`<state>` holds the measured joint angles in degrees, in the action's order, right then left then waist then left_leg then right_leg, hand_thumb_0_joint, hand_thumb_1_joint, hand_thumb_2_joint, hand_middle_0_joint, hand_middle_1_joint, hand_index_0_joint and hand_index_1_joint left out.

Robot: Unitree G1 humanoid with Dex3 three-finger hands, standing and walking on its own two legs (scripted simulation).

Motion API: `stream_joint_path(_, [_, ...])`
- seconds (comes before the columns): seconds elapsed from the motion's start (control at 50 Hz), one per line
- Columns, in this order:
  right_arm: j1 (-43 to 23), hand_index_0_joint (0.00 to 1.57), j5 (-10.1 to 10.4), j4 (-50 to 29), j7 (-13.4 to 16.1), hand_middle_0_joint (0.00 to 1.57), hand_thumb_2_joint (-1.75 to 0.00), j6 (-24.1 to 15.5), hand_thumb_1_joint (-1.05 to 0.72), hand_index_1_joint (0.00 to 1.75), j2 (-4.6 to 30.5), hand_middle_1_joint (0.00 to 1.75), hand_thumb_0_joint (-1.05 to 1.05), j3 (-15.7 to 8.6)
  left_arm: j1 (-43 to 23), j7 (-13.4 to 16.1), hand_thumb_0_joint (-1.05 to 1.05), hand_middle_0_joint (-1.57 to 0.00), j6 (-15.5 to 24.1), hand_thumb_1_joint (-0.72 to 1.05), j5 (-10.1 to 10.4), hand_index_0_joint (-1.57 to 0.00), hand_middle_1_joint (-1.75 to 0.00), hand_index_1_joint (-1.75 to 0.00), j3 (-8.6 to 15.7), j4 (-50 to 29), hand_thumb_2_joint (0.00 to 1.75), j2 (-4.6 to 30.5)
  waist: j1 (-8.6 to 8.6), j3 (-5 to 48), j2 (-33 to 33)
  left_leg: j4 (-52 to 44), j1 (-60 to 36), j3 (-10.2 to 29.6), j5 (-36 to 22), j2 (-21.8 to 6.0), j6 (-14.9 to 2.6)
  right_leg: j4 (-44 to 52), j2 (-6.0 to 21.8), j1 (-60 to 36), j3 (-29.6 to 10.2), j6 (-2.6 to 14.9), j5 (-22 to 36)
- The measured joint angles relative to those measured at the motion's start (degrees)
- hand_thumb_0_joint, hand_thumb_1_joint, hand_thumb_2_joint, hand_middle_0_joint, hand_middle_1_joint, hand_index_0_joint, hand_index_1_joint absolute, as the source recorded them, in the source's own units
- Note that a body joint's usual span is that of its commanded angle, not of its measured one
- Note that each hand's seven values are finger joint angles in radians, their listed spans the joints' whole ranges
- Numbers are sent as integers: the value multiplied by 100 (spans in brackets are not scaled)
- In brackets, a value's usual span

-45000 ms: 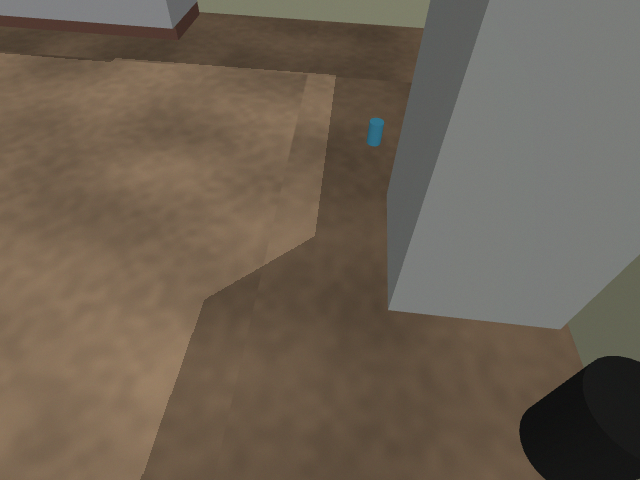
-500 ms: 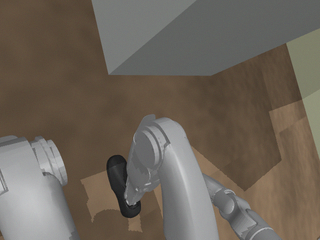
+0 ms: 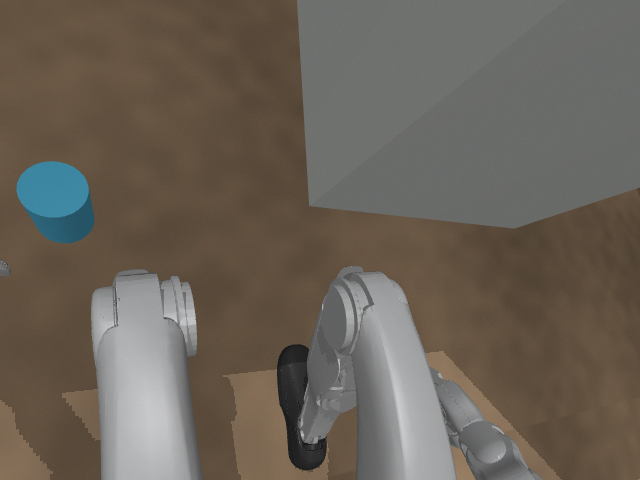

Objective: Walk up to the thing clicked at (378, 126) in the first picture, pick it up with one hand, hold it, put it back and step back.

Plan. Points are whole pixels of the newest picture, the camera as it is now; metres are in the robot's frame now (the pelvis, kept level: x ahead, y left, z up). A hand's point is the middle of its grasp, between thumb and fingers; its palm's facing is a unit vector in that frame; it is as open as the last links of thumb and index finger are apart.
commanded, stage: home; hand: left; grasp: from the side
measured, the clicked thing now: (60, 205) +0.44 +0.30 -0.26
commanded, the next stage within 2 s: none
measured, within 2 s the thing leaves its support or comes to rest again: neither
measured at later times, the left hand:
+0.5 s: hand out of the picture +0.26 +0.32 +0.07, palm faces +0.27 -0.85 -0.46, open 17.3 cm
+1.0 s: hand out of the picture +0.24 +0.24 +0.29, palm faces +0.33 -0.88 -0.34, open 17.3 cm
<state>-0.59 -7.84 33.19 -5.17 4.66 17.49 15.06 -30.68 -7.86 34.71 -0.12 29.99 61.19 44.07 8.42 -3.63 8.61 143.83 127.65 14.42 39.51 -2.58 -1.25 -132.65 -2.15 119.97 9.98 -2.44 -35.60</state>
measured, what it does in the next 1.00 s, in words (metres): rises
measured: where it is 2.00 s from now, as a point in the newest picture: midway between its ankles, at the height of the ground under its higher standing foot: (230, 448)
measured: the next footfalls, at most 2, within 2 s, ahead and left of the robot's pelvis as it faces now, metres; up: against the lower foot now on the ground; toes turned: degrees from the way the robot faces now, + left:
none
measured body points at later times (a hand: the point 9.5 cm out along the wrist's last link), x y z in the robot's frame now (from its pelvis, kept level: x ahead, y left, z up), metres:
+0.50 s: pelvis +0.03 -0.02 +0.17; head +0.21 +0.04 +0.58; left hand +0.25 +0.36 +0.10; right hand +0.25 -0.23 +0.05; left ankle +0.08 +0.12 -0.29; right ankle +0.13 -0.13 -0.29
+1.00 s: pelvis +0.09 +0.00 +0.37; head +0.14 +0.02 +0.81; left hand +0.22 +0.28 +0.31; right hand +0.29 -0.22 +0.29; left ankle +0.08 +0.12 -0.29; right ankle +0.13 -0.13 -0.29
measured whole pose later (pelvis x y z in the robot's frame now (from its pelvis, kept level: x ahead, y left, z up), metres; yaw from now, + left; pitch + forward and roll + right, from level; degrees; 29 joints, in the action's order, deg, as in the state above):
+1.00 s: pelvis +0.09 +0.00 +0.37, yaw +13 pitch +15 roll -3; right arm 15.1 2.4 28.3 10.4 -1.6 12.6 1.0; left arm 18.8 11.2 -15.8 1.0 2.3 7.6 14.1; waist 2.6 9.7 -1.2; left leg 66.6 51.1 2.2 30.4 -2.9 0.8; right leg -63.3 0.4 48.6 3.2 -0.5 -29.5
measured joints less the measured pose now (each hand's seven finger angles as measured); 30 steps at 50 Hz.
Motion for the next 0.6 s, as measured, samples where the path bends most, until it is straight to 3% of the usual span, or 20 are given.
stream_joint_path(0.08, [169,20,243,-44,65,21,-91,98,-94,30,-97,30,0,-350,228,216,-2,-9,-644,-57,-241,-7,-7,-7,-77,-614,7,-52,-73,358,-239,-375,-69,-210,-28,20,3,223,91,-19,-134,91,-72])
stream_joint_path(0.16, [328,20,480,-48,132,21,-91,211,-92,30,-107,30,1,-751,624,394,-2,-8,-1295,-55,-267,-7,-7,-7,-216,-1223,7,-191,-239,681,-586,-785,-161,-464,-52,11,-39,486,150,-35,-322,95,-121])
stream_joint_path(0.28, [470,20,827,-27,242,21,-90,358,-91,30,-133,30,1,-1254,1528,571,-1,-7,-2285,-53,-222,-6,-6,-6,-780,-2329,6,-873,-575,1030,-907,-1588,-600,-864,-71,-46,-52,1044,185,-260,-644,21,-137])
stream_joint_path(0.42, [493,20,1035,-264,553,21,-90,316,-90,30,-274,30,1,-1402,2447,870,-1,-7,-3186,-53,-206,-6,-6,-6,-1309,-3548,6,-1641,-704,1078,-873,-2798,-1688,-1026,-157,-51,125,2015,232,-1158,-730,135,-110])
stream_joint_path(0.6, [558,20,1047,-416,999,21,-90,-74,-90,30,-338,30,1,-1482,3112,1351,-1,-7,-3806,-51,-77,-6,-6,-6,-1700,-4018,7,-2126,-652,1284,-870,-4441,-3502,-1077,-300,-48,271,3510,260,-2902,-683,294,-57])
